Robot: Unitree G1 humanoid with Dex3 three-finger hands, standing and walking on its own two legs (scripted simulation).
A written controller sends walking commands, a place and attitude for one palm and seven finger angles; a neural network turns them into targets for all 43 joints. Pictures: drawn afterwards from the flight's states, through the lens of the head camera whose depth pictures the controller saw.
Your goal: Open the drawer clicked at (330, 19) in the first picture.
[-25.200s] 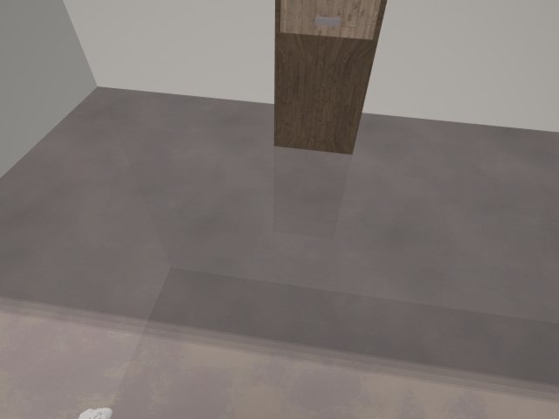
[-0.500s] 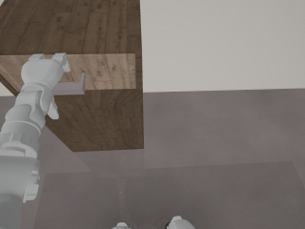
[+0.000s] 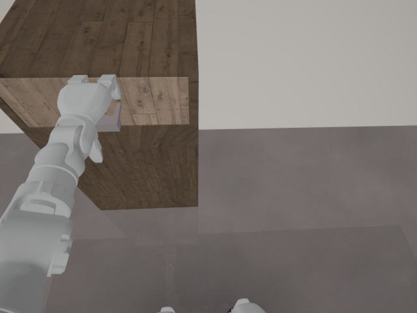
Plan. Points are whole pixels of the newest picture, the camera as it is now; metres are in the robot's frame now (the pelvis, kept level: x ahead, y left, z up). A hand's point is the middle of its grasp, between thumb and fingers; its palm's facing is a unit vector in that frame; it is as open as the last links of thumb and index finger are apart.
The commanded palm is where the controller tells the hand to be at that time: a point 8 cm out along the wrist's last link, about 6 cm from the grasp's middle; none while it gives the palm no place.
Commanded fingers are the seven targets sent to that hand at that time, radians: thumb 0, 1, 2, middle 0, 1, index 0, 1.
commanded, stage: re-aim the fingers above the handle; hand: left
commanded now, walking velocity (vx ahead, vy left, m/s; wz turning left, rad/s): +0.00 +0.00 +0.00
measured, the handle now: (98, 115) +0.55 +0.23 -0.01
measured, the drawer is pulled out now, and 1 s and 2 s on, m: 0.00 0.00 0.00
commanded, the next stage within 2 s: lower the fingers behind the handle in 0.84 s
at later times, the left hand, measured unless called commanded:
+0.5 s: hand (89, 120) +0.49 +0.22 +0.05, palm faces -0.04 -0.01 -1.00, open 13.8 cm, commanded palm +0.48 +0.23 +0.11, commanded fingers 0.00 -0.50 0.30 -0.30 -1.20 -0.30 -1.20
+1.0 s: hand (86, 119) +0.49 +0.23 +0.05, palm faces -0.04 -0.01 -1.00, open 13.8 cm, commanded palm +0.47 +0.23 +0.10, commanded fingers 0.00 -0.50 0.30 -0.30 -1.20 -0.30 -1.20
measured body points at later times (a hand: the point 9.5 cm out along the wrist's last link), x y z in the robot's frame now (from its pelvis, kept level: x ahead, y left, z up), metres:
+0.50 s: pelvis +0.01 -0.01 +0.00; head +0.11 -0.01 +0.44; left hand +0.49 +0.22 +0.10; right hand +0.02 -0.29 -0.12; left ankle -0.03 +0.10 -0.70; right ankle +0.00 -0.14 -0.70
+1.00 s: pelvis +0.00 +0.00 +0.00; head +0.10 -0.01 +0.44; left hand +0.49 +0.22 +0.11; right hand +0.02 -0.28 -0.13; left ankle -0.03 +0.10 -0.70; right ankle +0.00 -0.14 -0.70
